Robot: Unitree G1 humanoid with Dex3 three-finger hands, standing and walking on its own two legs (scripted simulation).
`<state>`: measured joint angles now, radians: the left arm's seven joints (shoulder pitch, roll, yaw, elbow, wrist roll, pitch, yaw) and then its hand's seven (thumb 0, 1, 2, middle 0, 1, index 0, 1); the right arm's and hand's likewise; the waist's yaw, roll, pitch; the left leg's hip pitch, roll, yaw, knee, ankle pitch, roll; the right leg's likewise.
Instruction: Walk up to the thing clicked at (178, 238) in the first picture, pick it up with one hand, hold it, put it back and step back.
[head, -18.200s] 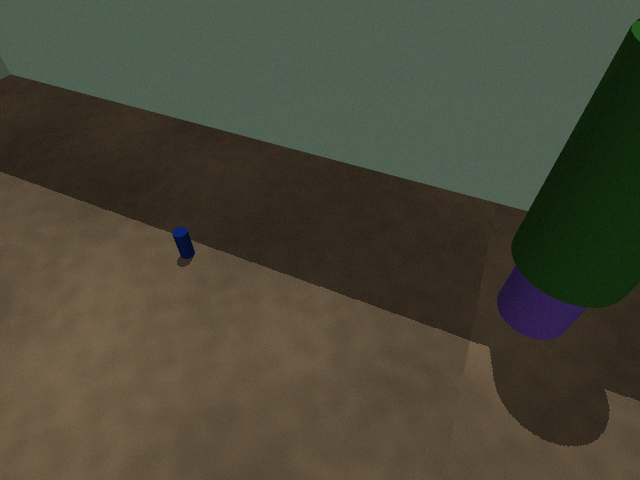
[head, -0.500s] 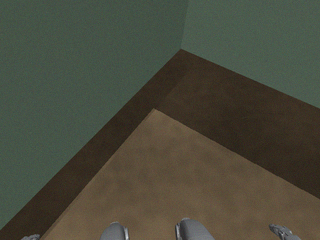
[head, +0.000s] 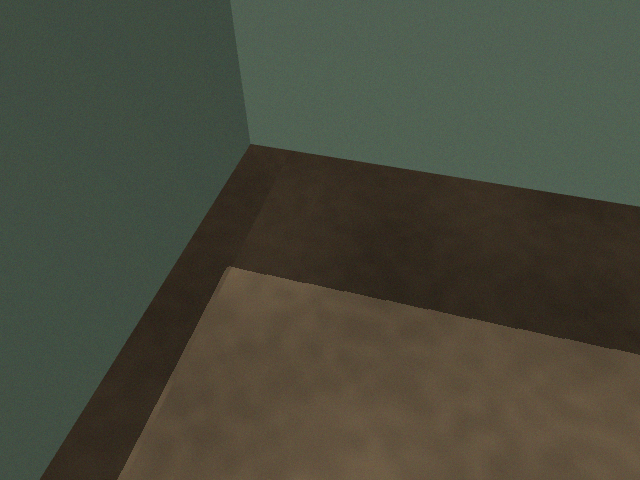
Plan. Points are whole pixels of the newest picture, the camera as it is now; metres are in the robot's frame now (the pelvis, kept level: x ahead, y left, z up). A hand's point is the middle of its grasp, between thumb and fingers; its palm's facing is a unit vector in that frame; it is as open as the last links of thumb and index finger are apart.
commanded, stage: walk up
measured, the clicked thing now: out of the picture +0.42 -1.46 -0.67
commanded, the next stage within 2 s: none
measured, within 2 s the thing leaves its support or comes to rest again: neither
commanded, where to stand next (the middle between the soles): +0.09 -0.02 m, yaw -8 degrees
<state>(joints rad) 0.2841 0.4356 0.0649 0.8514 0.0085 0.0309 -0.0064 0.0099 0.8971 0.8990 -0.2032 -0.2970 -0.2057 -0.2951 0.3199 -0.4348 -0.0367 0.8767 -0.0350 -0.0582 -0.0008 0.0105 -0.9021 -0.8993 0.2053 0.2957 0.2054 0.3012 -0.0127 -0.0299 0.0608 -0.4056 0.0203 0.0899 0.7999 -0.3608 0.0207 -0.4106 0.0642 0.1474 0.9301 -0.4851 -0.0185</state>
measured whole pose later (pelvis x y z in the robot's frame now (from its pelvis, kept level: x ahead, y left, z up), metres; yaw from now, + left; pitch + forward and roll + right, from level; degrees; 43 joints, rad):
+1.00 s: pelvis +0.05 +0.10 +0.02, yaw -56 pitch -1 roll -2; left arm 0.27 0.46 0.08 0.79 0.02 0.05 -0.06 0.01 0.90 0.90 -0.20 -0.30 -0.20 -0.29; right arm 0.25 -0.48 -0.09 0.77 -0.03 0.00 0.04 0.01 -0.90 -0.90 0.21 0.30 0.21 0.30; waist -0.05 0.02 0.11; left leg -0.38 0.18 0.22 0.62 -0.21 0.02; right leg -0.33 -0.02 0.02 0.79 -0.50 0.01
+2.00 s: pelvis +0.08 +0.05 +0.01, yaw -84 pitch -1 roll +1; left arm 0.15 0.38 0.03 0.88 0.01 0.00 0.02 0.01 0.90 0.90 -0.20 -0.30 -0.21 -0.30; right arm 0.15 -0.39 -0.03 0.90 -0.02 -0.01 0.01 0.01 -0.90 -0.90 0.20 0.30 0.20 0.30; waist -0.01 -0.01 0.12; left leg -0.34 0.05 0.04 0.78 -0.41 -0.02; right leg -0.44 0.05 0.09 0.84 -0.42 -0.01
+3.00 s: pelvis +0.09 +0.04 +0.03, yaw -91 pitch -1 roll +1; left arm 0.09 0.36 0.02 1.04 0.01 0.01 0.01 0.01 0.90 0.90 -0.20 -0.30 -0.21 -0.29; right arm 0.05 -0.38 -0.04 1.07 0.00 0.01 0.02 0.01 -0.90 -0.90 0.20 0.30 0.20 0.30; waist -0.02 -0.01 0.09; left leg -0.19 0.08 0.16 0.53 -0.32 -0.02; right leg -0.31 0.06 0.17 0.57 -0.24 0.01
